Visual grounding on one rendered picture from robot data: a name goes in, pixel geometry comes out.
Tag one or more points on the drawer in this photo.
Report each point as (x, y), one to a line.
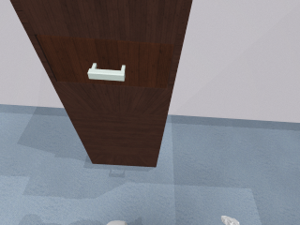
(147, 63)

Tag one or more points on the right robot hand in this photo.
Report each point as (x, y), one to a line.
(229, 221)

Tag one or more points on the handle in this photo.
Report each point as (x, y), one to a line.
(106, 74)

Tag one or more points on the cabinet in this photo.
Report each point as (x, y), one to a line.
(117, 124)

